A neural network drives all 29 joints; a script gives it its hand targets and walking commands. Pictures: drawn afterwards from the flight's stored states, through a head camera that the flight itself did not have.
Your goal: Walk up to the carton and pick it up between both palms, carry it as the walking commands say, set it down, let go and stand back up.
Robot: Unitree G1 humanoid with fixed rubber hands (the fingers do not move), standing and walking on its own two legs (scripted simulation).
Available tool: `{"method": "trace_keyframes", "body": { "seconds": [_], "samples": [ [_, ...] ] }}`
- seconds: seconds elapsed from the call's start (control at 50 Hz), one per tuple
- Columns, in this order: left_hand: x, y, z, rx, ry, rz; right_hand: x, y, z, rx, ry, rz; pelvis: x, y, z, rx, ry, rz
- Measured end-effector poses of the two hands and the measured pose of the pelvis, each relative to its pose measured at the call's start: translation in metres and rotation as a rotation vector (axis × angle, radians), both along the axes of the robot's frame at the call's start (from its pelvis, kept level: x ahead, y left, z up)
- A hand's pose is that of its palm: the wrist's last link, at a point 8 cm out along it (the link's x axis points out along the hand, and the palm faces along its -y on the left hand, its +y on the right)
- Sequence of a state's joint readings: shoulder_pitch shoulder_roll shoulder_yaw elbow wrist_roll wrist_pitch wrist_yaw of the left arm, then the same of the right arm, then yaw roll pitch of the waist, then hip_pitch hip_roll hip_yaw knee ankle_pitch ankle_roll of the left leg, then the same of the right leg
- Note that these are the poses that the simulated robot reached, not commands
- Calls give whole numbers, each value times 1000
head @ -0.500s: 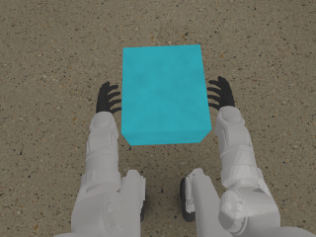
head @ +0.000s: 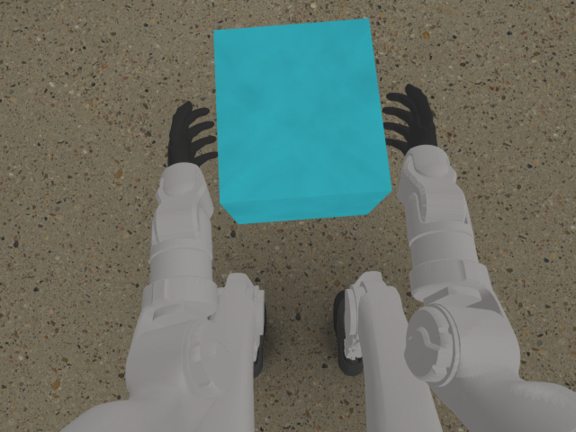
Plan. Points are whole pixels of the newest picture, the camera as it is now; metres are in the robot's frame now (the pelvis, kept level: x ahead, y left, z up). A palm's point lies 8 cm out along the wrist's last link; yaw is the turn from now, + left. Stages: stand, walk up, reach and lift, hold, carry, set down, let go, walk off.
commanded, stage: set down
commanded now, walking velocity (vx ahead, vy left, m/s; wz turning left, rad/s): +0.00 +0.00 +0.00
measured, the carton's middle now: (297, 131) +0.52 +0.02 -0.18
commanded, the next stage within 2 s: none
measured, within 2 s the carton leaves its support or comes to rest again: neither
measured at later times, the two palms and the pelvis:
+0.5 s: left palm (206, 168) +0.46 +0.16 -0.17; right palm (401, 154) +0.48 -0.15 -0.18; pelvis -0.01 +0.00 -0.06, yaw +0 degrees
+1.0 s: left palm (216, 174) +0.47 +0.16 -0.26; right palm (385, 159) +0.50 -0.15 -0.27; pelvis -0.02 +0.00 -0.12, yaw +0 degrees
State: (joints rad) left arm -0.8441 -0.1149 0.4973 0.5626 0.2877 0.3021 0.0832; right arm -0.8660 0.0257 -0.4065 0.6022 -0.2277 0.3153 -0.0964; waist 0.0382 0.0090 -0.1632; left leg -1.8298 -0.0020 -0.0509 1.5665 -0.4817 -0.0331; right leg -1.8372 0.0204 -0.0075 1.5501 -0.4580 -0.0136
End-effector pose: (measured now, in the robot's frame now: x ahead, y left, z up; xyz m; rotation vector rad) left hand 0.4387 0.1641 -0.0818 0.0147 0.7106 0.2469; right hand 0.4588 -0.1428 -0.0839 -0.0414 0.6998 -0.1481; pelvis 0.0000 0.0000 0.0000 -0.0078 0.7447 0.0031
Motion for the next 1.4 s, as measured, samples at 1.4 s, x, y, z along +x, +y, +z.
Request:
{"method": "trace_keyframes", "body": {
  "seconds": [1.4],
  "samples": [
    [61, 7, -235, -31, 56, -3, 61, -2, -248, 17, 81, 114, -20, -2, -152, 21, 8, -5]
  ]
}}
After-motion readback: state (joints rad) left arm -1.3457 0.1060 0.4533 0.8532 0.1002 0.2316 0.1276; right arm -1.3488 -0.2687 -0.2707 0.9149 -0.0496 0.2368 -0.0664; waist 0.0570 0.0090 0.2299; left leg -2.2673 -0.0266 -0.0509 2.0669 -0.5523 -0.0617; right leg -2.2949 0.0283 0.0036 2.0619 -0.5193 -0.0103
